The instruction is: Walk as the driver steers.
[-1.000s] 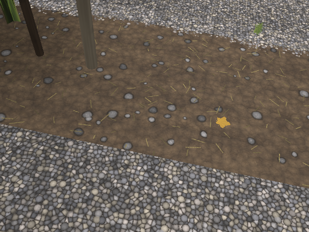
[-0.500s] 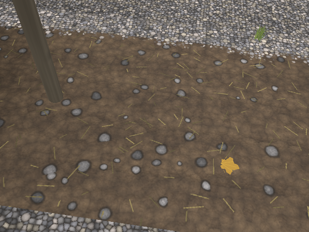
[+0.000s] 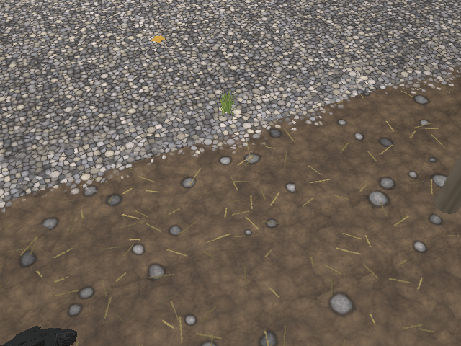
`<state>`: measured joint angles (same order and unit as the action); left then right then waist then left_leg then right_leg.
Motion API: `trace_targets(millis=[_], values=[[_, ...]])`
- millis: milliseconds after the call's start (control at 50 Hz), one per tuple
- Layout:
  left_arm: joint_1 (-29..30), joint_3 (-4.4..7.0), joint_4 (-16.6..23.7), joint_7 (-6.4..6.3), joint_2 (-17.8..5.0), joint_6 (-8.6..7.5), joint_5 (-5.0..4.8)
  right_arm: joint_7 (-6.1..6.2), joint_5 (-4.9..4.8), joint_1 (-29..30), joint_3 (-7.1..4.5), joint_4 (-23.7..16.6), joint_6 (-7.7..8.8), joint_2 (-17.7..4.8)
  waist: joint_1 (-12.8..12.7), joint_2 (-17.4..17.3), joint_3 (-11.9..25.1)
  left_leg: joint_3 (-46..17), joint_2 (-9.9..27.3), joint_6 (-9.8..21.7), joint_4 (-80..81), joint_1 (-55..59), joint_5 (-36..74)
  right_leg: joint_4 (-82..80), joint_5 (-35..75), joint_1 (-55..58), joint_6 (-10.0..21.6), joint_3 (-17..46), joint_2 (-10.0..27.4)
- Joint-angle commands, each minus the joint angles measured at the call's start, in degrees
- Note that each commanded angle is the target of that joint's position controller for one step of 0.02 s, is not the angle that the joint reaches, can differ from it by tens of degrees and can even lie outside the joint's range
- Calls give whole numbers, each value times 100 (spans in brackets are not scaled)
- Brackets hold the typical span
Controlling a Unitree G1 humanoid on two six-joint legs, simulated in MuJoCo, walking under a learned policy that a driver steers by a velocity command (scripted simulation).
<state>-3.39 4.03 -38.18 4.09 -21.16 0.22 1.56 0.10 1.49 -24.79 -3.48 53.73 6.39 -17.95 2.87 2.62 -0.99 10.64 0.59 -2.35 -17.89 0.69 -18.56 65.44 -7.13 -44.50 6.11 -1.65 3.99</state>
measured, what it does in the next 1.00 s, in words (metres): walks ahead, turning left: right foot, then left foot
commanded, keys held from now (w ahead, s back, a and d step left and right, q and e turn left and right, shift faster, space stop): w+e+shift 0.12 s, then w+q+shift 0.88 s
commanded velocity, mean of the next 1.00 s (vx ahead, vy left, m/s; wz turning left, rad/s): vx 1.00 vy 0.00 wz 0.30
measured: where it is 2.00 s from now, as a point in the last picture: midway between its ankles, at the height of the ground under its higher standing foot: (124, 97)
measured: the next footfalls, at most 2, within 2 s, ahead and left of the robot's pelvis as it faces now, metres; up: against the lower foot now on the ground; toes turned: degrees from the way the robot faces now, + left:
right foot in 0.18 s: +0.35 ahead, -0.07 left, +0.00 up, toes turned -14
left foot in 0.62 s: +0.78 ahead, -0.02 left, +0.00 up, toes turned +5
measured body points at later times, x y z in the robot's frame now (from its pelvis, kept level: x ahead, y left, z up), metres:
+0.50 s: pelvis +0.46 -0.05 -0.01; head +0.49 -0.06 +0.44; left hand +0.46 +0.22 -0.14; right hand +0.59 -0.31 -0.12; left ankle +0.68 +0.06 -0.67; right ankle +0.31 -0.06 -0.73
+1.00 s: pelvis +0.94 -0.05 -0.01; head +0.97 -0.04 +0.44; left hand +1.15 +0.22 -0.05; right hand +1.00 -0.35 -0.13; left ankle +0.74 -0.03 -0.73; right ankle +1.17 -0.15 -0.71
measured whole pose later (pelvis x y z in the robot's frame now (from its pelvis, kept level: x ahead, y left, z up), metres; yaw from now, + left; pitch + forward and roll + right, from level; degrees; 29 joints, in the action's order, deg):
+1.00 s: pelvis +0.94 -0.05 -0.01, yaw +22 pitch +3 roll +0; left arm 2.9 -3.4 -31.8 0.7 -14.7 -4.2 1.7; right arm -0.8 0.0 -26.4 -5.1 48.2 3.8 -19.1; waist 8.4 -0.4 -1.1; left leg -15.9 -8.6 8.0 -19.5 4.1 -23.8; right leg 30.5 -0.8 -35.6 -1.8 4.8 4.0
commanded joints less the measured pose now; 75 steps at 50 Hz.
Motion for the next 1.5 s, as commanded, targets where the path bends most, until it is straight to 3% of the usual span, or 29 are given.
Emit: trace_targets(millis=[20, 80, 140, 160, 180, 200, 220, 280, 360, 520, 600, 620, 640, 660, 680, 700, 780, 840, 960, 1020, 1040, 1060, 1080, 1120, 1200, 1360, 1440, 1480, 1500], values=[[448, -230, 565, 158, 216, -12, -7, -10, -15, 797, 4, -508, 200, -364, -416, -441, -627, 81, 1074, 465, 1336, -892, 2620, -1304, 856, 590, 90, -307, 87], [522, -226, 516, 165, 73, -45, 17, 64, 12, 356, -70, -490, 132, -774, -459, -509, -360, 493, 1120, 376, 645, -35, 5999, -2136, 717, 1412, 359, -930, -486], [-1520, -33, -84, 9, -353, -99, 56, 189, 80, 486, -158, -648, -150, -1179, -1521, -945, 710, 293, 1486, 464, -2145, -71, 7855, -2469, -117, 3668, 725, -614, -932], [-2611, 113, -534, -115, -533, -105, 87, 166, 118, 561, -138, -665, -195, -1130, -1934, -736, 1091, 235, 1314, 504, -3845, -971, 6560, -2966, -200, 5221, 870, -105, -883], [-2277, 265, -629, -252, -916, -54, -8, 72, 137, 459, -32, -706, -172, -514, -1394, 737, 982, 154, 234, 428, -6113, -2589, 82, -3111, -630, 6119, 751, 1056, -63], [-1797, 314, -245, -291, -1512, -38, 113, 22, -154, -353, 98, -1261, -103, -354, -682, 1431, 2276, -914, -93, 344, -7738, -4304, -973, -4093, -828, 7472, 1763, 4292, 1612], [-1924, 310, -174, -378, -1106, -26, 112, 67, -153, 485, 47, -1219, -30, -745, -1132, 63, 1965, -1331, 105, 412, -7736, -4716, -252, -4783, -1385, 6979, 1587, 4238, 1508], [-1412, 91, -489, -458, -407, -402, 169, -25, -77, 589, 152, -990, -171, -372, -373, -930, 138, -1596, 633, 520, -6463, -3911, 245, -5185, -705, 4048, 988, 2434, 1116], [-1570, -43, -826, -362, -8, -762, -18, -241, -74, 794, 145, -885, -524, -125, -150, -397, -484, -1626, 810, 502, -5297, -3850, 827, -5811, 389, 3258, 213, 839, 573], [-2045, -179, -1097, -491, -55, -887, -104, -417, -128, 2191, 290, -1316, -364, 66, -376, -29, -429, -6, -80, 978, -2236, -3259, 2979, -5808, 5474, 4493, -612, -1137, 235], [-1397, -5, -853, -800, -691, -559, 60, -344, -67, -178, -3, -660, -491, -706, 994, 474, 785, -29, -775, 1371, -2162, -917, 1708, -2581, 7929, 4807, -744, -1123, 695], [-850, 63, -702, -782, -834, -465, 83, -253, -74, -1479, -182, -325, -503, -984, 1718, 247, 1060, -649, -515, 1774, -1776, 292, 1336, -309, 6730, 3891, -669, -1058, 551], [-523, -67, -660, -605, -229, -489, 140, -139, -200, -1475, -259, -171, -518, -1049, 1474, -829, 582, -1174, -205, 1944, -1732, 839, 1158, 2074, 414, 2272, -530, -950, -495], [-851, -287, -103, -545, 510, -651, 96, -128, -77, -808, -313, -318, -567, -1386, 457, -1876, 610, -3362, 575, 2691, -1937, 1753, 2309, 3715, -2316, -94, -762, -144, -966], [-1041, -392, 303, -484, 335, -801, 20, -80, -26, -562, -345, -569, -582, -1400, 355, -1443, 1435, -5450, 1382, 3307, -340, 2279, 53, 3623, -2149, -933, -706, 832, -800], [-747, -391, 241, -441, 11, -894, 102, -31, -17, -276, -285, -686, -577, -931, 243, -151, 699, -5594, 1377, 2941, 510, 1331, -1027, 2804, -1541, -902, -556, 933, -439], [-620, -468, 309, -389, 67, -470, 334, -3, -103, 296, -138, -715, -288, -661, -625, 438, -570, -3948, 390, 2321, 870, -1961, -18, 737, -1367, 537, -878, 620, 192], [292, -564, 738, -299, 177, -407, 197, -22, -131, 290, -221, -803, -152, -851, -346, -4, -678, -3234, -112, 2130, 1057, -2740, 1194, -1197, -197, 1320, -1033, 227, 252], [790, -535, 981, -348, 91, -478, -12, -76, -175, -36, -395, -849, -200, -1040, 201, -611, -40, -3311, -55, 1453, 209, -1107, 3227, -3518, 1081, 2249, -809, 222, -296], [-1371, -195, 431, -538, -593, -564, -27, -89, -94, 515, -467, -1012, -157, -1393, -1047, -506, 1274, -3175, -252, 1060, -2494, -1160, 4374, -3560, -114, 4713, -601, 330, -368], [-2719, -11, 205, -664, -991, -587, 106, -86, -86, 738, -319, -1197, -77, -861, -1571, -1, 2033, -2791, -500, 1036, -4333, -2038, 2795, -3488, -1925, 6114, -437, 1304, 689], [-2482, 78, 230, -651, -1424, -559, 359, -89, -346, 137, -66, -1530, -85, 63, -868, 1813, 2544, -2151, -1076, 869, -5895, -3817, -1229, -4662, -3638, 7116, 0, 4467, 2339], [-1845, 125, 291, -611, -1148, -494, 245, -47, -220, 224, -8, -1529, -184, -331, -673, 1651, 2136, -1875, -537, 964, -6437, -4572, -650, -5142, -4589, 6572, 215, 5363, 2302], [-1284, -64, 259, -552, -231, -448, 163, -136, -4, 990, -74, -1491, -323, -641, -665, 144, 736, -1572, -10, 880, -6069, -4592, 219, -5040, -2993, 5066, 65, 3200, 1695], [-1864, -152, -424, -454, 156, -622, 8, -401, 73, 1556, 70, -1906, -599, -154, -405, 315, 50, -1504, 455, 782, -5846, -4730, 373, -5296, -655, 4204, -231, 1210, 1253], [-2043, -80, -840, -429, -239, -793, 25, -615, 31, 2975, 273, -2517, -648, -129, -318, -90, -773, -312, 199, 1024, -3195, -4071, 1838, -5871, 2681, 3985, -583, -1274, 767], [-2134, 71, -809, -586, -881, -539, 32, -530, 10, 1906, 115, -2110, -620, -499, 414, 367, 145, 87, -622, 1430, -2622, -2160, 1074, -3731, 6950, 4713, -641, -1473, 1022], [-1709, 113, -561, -575, -935, -380, 65, -312, 7, -275, -183, -1411, -542, -929, 1309, 170, 1077, -494, -784, 1805, -2026, 572, 734, -572, 5871, 3399, -499, -1246, 1089], [-1547, 62, -477, -475, -511, -371, 96, -138, -204, -46, -397, -1332, -610, -1247, 966, -1040, 829, -1609, -232, 1956, -1661, 1462, 409, 1687, -211, 1710, -631, -1218, -84]])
